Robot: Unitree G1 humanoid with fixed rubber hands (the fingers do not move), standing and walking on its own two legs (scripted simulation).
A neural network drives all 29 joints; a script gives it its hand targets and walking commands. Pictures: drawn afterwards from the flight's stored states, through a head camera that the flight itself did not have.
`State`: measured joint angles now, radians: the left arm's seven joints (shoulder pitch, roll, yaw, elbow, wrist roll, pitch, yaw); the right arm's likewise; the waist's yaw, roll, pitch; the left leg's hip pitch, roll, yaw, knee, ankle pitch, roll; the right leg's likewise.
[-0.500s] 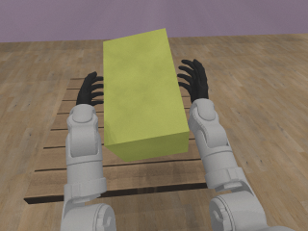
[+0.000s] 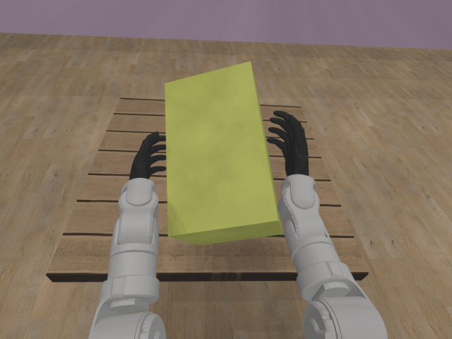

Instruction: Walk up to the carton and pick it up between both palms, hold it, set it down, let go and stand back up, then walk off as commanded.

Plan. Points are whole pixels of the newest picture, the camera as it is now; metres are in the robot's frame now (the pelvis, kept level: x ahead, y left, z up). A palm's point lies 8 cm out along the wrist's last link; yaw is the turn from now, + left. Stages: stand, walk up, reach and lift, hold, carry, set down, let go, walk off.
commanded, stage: set down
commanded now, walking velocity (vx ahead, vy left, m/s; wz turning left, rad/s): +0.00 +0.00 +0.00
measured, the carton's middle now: (223, 158) +0.43 -0.02 +0.09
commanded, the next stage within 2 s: none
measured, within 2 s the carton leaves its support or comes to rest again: neither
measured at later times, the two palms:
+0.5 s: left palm (145, 179) +0.38 +0.13 +0.08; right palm (284, 164) +0.38 -0.13 +0.12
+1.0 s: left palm (149, 188) +0.38 +0.13 +0.06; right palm (284, 174) +0.38 -0.14 +0.09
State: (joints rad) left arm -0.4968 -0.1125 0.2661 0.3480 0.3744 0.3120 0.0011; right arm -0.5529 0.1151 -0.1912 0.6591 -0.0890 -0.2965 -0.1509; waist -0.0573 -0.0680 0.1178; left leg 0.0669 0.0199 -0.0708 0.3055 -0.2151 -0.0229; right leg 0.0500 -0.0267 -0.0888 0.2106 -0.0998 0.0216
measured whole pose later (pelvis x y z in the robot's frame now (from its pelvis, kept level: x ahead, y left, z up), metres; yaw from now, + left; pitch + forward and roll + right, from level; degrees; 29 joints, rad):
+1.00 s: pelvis -0.01 +0.00 +0.00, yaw -2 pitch -1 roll +0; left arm -0.65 -0.14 0.45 0.79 0.40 -0.01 0.06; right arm -0.70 0.14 -0.51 0.93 -0.36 -0.38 -0.11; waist 0.00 -0.05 0.08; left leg -0.08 0.01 -0.03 0.27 -0.17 -0.02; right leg -0.12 -0.03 -0.05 0.21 -0.06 0.02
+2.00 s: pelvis +0.01 +0.01 +0.00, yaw -3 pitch +13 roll -1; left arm -0.70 -0.08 0.53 1.07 0.40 -0.33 0.10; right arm -0.74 0.17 -0.72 1.07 -0.56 -0.52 -0.13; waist -0.02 -0.01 -0.01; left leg -0.38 0.01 -0.02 0.35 -0.21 -0.01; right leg -0.40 -0.03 -0.04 0.23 -0.06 0.03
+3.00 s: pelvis +0.01 +0.01 -0.02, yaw -3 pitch +24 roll -1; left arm -0.83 -0.03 0.60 1.25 0.43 -0.50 0.09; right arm -0.83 0.14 -0.84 1.12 -0.65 -0.56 -0.11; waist -0.02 -0.01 -0.09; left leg -0.65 0.02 -0.03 0.46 -0.22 -0.01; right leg -0.67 -0.03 -0.05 0.34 -0.08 0.02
